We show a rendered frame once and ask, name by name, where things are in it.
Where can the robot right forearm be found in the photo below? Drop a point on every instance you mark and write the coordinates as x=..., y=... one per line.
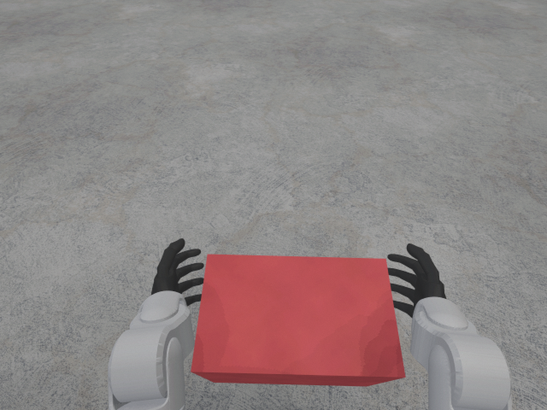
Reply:
x=465, y=370

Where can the left robot hand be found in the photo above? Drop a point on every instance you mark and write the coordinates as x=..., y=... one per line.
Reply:
x=168, y=275

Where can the robot left forearm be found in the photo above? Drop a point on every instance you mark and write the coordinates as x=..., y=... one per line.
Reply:
x=146, y=366

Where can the right robot hand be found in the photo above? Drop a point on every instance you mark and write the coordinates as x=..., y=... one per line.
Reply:
x=426, y=283

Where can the carton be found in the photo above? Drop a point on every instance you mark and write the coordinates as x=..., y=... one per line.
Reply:
x=267, y=319

